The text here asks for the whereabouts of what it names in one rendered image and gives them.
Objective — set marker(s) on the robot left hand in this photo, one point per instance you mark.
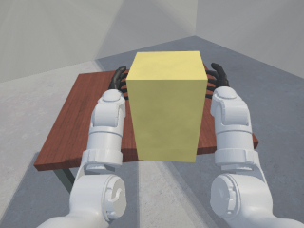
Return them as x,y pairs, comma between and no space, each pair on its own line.
116,81

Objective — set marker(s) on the carton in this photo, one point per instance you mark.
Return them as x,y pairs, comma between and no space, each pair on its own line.
166,92

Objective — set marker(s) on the right robot forearm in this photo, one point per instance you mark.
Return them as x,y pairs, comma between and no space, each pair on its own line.
233,130

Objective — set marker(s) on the left robot forearm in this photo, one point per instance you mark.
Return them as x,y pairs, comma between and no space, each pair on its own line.
103,152

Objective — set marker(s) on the robot right upper arm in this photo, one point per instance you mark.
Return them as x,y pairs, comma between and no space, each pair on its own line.
245,202

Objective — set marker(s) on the table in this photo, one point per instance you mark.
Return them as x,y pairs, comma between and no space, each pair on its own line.
68,138

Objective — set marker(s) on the robot right hand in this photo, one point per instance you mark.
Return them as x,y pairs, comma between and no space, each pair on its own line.
221,79

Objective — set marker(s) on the robot left upper arm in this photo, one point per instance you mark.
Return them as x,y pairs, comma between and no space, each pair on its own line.
95,201

